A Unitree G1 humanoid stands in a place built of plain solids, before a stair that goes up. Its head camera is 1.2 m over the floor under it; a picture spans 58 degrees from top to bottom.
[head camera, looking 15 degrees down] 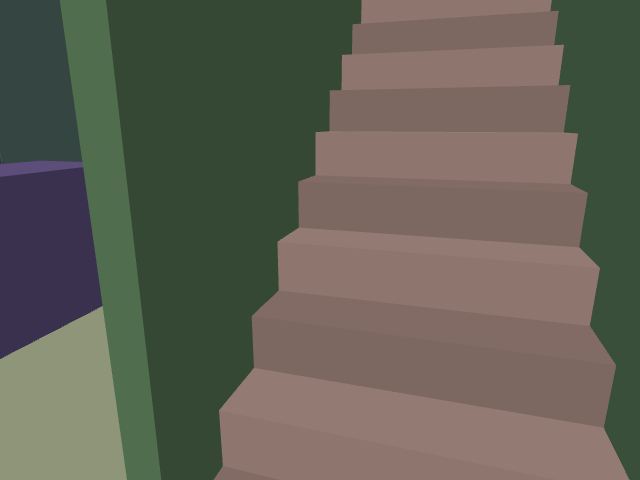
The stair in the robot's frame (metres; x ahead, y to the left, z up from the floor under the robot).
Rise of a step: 0.19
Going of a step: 0.24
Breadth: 1.06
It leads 17 degrees to the right of straight ahead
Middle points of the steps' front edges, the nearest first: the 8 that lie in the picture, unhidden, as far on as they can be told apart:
0.94 -0.21 0.39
1.17 -0.28 0.58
1.40 -0.35 0.78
1.63 -0.42 0.97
1.86 -0.48 1.17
2.09 -0.55 1.36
2.32 -0.62 1.56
2.54 -0.69 1.75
